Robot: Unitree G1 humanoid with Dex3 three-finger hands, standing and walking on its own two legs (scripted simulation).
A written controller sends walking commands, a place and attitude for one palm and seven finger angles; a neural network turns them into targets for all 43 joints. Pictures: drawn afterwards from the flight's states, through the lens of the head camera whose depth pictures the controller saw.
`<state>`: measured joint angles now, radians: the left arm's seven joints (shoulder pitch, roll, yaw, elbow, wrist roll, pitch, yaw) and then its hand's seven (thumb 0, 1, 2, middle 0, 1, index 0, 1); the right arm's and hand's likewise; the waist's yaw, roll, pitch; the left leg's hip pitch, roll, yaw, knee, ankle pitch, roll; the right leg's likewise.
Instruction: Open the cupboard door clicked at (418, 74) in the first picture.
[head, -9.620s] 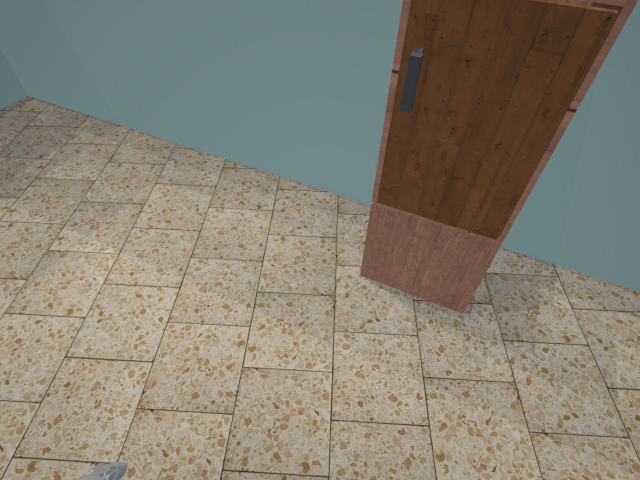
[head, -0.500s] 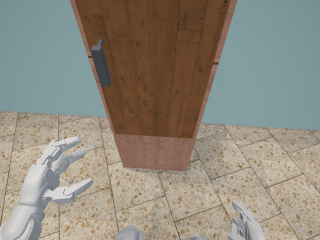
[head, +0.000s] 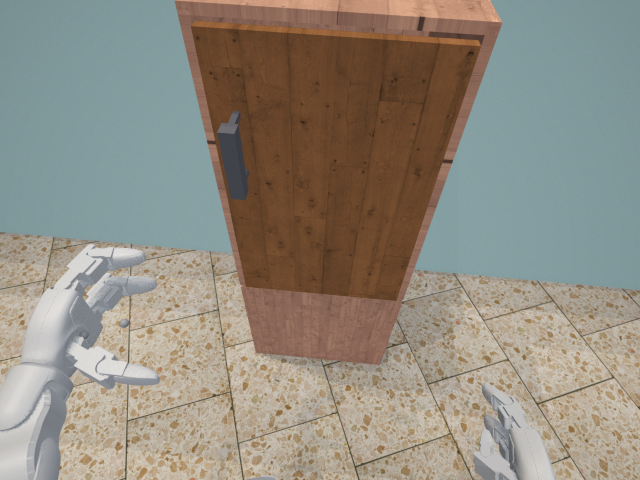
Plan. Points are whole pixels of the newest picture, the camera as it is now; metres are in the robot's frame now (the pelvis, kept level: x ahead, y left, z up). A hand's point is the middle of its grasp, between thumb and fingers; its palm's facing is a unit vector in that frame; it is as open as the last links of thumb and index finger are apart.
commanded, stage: raise the hand with hooked fingers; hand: left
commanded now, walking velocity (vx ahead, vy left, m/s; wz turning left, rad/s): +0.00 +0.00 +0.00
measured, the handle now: (237, 155) +0.55 +0.18 +0.10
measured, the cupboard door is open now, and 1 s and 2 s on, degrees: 0 0 0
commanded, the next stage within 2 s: move the hooked fingers beside the handle in 0.82 s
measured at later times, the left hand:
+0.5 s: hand (113, 273) +0.30 +0.26 +0.12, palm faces +0.00 -1.00 -0.03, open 14.0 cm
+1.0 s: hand (120, 276) +0.30 +0.25 +0.12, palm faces +0.03 -1.00 -0.03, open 14.0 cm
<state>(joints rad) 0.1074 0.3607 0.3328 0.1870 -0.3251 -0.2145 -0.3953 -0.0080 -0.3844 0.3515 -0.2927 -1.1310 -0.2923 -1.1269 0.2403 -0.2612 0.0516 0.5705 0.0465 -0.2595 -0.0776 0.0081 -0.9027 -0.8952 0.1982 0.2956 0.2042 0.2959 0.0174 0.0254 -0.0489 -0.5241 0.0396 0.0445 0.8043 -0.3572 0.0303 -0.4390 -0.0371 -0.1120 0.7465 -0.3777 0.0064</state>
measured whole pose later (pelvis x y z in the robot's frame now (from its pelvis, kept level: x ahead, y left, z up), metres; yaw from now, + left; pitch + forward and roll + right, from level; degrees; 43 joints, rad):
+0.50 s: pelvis +0.01 -0.01 +0.01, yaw -1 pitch +3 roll -1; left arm -0.10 0.45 0.44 0.42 -0.35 -0.12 -0.52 -0.01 -0.50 0.30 -0.30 -1.20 -0.30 -1.20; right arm 0.28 -0.29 0.05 0.60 0.06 -0.22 -0.09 0.01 -0.90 -0.89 0.20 0.30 0.21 0.30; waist 0.01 0.03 -0.03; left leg -0.43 0.05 0.06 0.68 -0.31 0.01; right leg -0.36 -0.02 -0.10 0.65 -0.34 -0.01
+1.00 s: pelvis +0.00 -0.02 +0.01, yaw -1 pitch +3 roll -1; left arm -0.12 0.43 0.44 0.45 -0.34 -0.15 -0.50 -0.01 -0.50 0.30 -0.30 -1.20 -0.30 -1.20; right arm 0.26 -0.28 0.06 0.60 0.06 -0.22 -0.10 0.01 -0.90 -0.89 0.20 0.30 0.21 0.30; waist 0.02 0.04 -0.03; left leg -0.42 0.05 0.05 0.68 -0.30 0.01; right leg -0.36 -0.02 -0.10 0.65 -0.34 -0.02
